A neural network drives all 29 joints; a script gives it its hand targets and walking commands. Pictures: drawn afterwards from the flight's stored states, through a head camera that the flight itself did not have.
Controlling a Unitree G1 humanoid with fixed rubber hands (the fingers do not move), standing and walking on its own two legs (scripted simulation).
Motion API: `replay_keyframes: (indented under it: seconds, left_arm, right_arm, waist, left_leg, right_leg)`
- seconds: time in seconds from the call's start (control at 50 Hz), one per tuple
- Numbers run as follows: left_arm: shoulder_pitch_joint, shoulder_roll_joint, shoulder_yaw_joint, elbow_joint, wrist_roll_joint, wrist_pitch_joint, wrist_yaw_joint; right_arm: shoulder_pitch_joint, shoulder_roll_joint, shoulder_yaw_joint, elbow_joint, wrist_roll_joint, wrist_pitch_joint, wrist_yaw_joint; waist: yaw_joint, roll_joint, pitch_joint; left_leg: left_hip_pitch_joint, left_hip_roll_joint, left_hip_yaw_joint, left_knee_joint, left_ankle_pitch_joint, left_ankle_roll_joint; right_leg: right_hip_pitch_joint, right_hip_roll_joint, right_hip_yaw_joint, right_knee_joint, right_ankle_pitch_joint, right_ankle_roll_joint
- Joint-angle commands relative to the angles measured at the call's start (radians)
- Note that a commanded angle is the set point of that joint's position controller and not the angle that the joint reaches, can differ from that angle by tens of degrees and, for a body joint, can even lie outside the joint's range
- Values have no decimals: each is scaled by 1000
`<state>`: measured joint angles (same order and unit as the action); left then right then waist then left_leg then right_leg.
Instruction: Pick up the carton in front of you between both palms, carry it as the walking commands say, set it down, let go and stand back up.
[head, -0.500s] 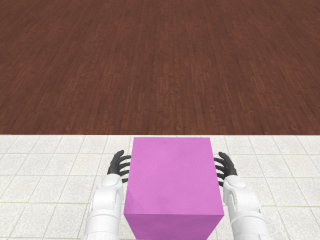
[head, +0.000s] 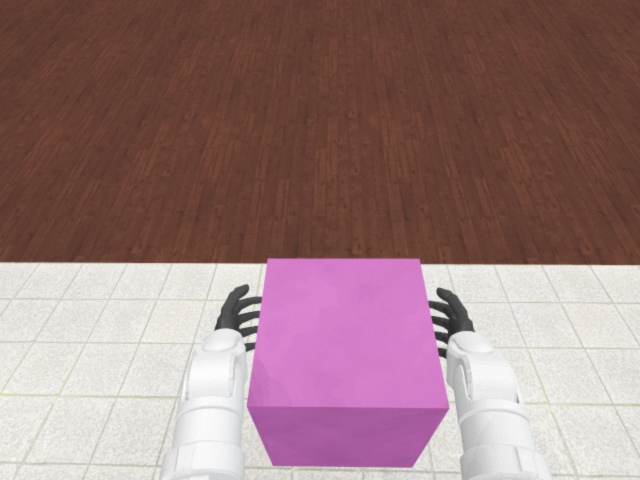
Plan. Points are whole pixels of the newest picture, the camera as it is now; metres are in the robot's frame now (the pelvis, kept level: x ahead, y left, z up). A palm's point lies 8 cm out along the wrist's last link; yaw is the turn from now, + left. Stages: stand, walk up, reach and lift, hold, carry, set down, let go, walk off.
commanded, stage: reach and lift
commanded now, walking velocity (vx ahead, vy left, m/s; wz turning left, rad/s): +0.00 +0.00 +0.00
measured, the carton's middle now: (342, 367) +0.30 +0.00 -0.05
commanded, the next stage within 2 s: hold in 0.50 s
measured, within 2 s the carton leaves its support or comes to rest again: neither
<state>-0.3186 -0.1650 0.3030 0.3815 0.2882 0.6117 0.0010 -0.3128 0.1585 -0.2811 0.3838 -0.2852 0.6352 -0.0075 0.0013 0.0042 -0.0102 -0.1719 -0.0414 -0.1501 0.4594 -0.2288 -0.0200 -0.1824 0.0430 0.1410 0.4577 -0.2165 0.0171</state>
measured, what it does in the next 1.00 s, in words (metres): stands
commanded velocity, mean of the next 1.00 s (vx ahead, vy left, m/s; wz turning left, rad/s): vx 0.08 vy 0.00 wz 0.00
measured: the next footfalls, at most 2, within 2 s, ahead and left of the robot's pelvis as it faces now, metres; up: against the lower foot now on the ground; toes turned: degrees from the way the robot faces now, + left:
left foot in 1.48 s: +0.29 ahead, +0.14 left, +0.00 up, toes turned +11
right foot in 1.88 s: +0.63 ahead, -0.06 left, +0.00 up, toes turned -10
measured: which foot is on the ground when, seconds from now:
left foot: down 0.00-1.00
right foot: down 0.00-1.00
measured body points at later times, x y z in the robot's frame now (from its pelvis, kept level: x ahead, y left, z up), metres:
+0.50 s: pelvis +0.02 +0.00 +0.01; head -0.02 +0.00 +0.45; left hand +0.31 +0.15 +0.03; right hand +0.31 -0.15 +0.03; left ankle +0.02 +0.13 -0.74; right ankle +0.02 -0.13 -0.74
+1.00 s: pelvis +0.01 +0.00 +0.00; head -0.03 +0.01 +0.45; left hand +0.31 +0.16 +0.05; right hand +0.31 -0.15 +0.05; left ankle +0.02 +0.14 -0.73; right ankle +0.02 -0.13 -0.74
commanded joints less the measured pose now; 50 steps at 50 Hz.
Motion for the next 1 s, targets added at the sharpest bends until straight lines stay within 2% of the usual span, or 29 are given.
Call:
replay_keyframes:
  seconds: [0.0,0.24,0.46,0.56,0.6,0.7,0.84,0.86,0.88,0.9,0.92,0.94,0.98]
  left_arm:
    - [-506,-974,-585,11,-240,-9,-262]
    - [-415,-955,-626,-85,-268,20,-253]
    - [-399,-949,-643,-128,-281,46,-248]
    - [-400,-955,-712,-221,-325,74,-240]
    - [-381,-935,-702,-225,-319,97,-234]
    - [-394,-904,-632,-163,-277,122,-236]
    - [-484,-933,-640,-159,-286,109,-250]
    - [-504,-928,-644,-161,-289,110,-247]
    - [-493,-927,-643,-181,-296,110,-243]
    - [-494,-930,-663,-204,-305,114,-237]
    - [-506,-934,-681,-232,-313,120,-231]
    - [-500,-934,-690,-256,-322,130,-222]
    - [-476,-922,-728,-317,-343,164,-199]
  right_arm:
    - [-560,976,583,-43,253,-36,253]
    - [-467,958,622,-138,279,-6,244]
    - [-451,942,633,-179,287,19,243]
    - [-457,945,704,-273,328,45,240]
    - [-438,922,694,-278,323,68,235]
    - [-447,891,625,-211,285,93,237]
    - [-538,930,638,-209,296,81,249]
    - [-551,925,637,-220,295,81,248]
    - [-551,919,644,-232,311,81,244]
    - [-566,923,665,-262,327,83,239]
    - [-584,926,688,-291,340,89,234]
    - [-595,926,711,-318,355,101,230]
    - [-587,925,751,-375,391,134,218]
  waist:
    - [-1,-5,-280]
    - [1,-3,-284]
    - [-1,1,-261]
    - [1,2,-311]
    - [0,0,-277]
    - [-1,0,-157]
    - [3,0,-212]
    - [-2,-16,-246]
    - [5,-29,-256]
    - [5,-48,-231]
    - [3,-74,-209]
    - [7,-120,-220]
    - [6,-170,-281]
  left_leg:
    - [65,-56,85,-85,136,4]
    - [118,-63,78,-103,250,-2]
    - [135,-62,72,-116,264,-5]
    - [179,-61,65,-123,329,-8]
    - [177,-60,66,-134,307,-9]
    - [127,-55,80,-156,143,-2]
    - [128,-54,81,-139,123,2]
    - [8,108,37,-58,-52,19]
    - [-27,86,21,-66,-259,22]
    - [-88,71,36,-49,-409,24]
    - [-137,57,67,-1,-442,18]
    - [-126,32,137,96,-309,7]
    - [-154,12,195,152,-193,0]
  right_leg:
    - [111,53,-80,-79,140,1]
    - [161,59,-73,-99,252,7]
    - [167,62,-72,-110,253,6]
    - [206,63,-68,-117,312,8]
    - [203,62,-67,-126,290,7]
    - [151,58,-78,-147,128,0]
    - [158,54,-79,-132,115,0]
    - [70,-121,-32,-62,-70,-15]
    - [31,-113,0,-102,-291,-24]
    - [-23,-118,19,-134,-485,-34]
    - [-48,-139,48,-157,-560,-48]
    - [-55,-180,86,-179,-524,-69]
    - [-27,-231,114,-178,-464,-105]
